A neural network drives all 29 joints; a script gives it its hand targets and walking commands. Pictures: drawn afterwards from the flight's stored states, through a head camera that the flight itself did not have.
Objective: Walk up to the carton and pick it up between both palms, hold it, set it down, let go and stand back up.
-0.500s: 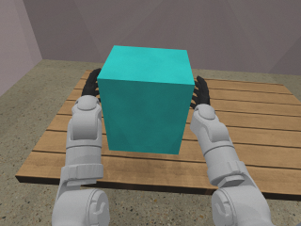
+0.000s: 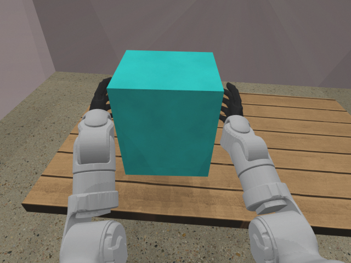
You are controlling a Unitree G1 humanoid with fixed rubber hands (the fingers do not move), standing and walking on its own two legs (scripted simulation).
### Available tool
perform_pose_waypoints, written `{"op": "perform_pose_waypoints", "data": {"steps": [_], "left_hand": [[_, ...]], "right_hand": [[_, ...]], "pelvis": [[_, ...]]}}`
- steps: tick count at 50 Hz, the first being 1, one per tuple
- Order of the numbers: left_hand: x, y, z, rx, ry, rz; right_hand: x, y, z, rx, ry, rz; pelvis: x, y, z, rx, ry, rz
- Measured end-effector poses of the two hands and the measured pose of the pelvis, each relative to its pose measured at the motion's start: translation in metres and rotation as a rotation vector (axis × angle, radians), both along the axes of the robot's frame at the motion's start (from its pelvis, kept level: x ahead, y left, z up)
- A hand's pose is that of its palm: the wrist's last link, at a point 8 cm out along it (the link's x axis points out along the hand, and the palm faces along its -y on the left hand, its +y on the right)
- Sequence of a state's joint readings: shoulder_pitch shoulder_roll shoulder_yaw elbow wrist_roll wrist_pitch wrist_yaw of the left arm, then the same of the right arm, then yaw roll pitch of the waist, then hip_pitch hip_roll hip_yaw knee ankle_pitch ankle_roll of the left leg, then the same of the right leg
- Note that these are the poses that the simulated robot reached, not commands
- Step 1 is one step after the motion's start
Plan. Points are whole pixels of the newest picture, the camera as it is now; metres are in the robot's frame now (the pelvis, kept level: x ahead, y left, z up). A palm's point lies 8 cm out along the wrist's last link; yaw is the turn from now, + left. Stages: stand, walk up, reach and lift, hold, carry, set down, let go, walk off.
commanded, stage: hold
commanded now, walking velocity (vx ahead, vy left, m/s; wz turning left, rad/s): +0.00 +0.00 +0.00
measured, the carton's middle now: (168, 114) +0.40 -0.01 +0.19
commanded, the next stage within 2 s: none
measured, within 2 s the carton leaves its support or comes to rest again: neither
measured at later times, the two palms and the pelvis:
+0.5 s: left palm (92, 109) +0.36 +0.15 +0.23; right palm (229, 109) +0.36 -0.14 +0.22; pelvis +0.00 -0.01 +0.00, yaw +0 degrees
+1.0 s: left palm (91, 111) +0.35 +0.15 +0.23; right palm (231, 110) +0.36 -0.14 +0.23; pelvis +0.00 -0.01 +0.00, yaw +1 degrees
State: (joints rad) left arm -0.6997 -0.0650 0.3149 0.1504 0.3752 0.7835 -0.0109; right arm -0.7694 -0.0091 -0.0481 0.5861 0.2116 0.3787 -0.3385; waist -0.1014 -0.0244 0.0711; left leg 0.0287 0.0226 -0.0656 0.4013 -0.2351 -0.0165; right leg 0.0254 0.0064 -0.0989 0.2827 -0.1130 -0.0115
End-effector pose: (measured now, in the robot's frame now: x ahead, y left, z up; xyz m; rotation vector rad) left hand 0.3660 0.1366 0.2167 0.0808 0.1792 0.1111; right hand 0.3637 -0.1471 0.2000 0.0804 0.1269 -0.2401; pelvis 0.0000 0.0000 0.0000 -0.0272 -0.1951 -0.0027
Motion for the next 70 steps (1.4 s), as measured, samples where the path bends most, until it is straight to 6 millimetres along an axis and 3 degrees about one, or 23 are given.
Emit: {"op": "perform_pose_waypoints", "data": {"steps": [16,43,51,70], "left_hand": [[-0.006,0.009,0.013,-0.013,-0.007,0.017],[-0.009,0.012,0.01,-0.017,0.006,0.025],[-0.016,0.01,0.018,-0.026,-0.025,0.028],[-0.018,0.01,0.02,-0.019,-0.016,0.027]], "right_hand": [[0.0,0.009,0.022,-0.014,-0.009,0.021],[-0.002,0.012,0.017,-0.019,0.003,0.029],[-0.008,0.01,0.026,-0.013,-0.032,0.029],[-0.012,0.01,0.022,-0.014,-0.026,0.026]], "pelvis": [[-0.001,-0.005,0.0,0.005,-0.001,0.006],[-0.003,-0.006,-0.001,0.006,-0.007,0.011],[-0.003,-0.007,-0.001,0.005,-0.023,0.018],[-0.01,-0.011,0.0,0.012,-0.031,0.02]]}}
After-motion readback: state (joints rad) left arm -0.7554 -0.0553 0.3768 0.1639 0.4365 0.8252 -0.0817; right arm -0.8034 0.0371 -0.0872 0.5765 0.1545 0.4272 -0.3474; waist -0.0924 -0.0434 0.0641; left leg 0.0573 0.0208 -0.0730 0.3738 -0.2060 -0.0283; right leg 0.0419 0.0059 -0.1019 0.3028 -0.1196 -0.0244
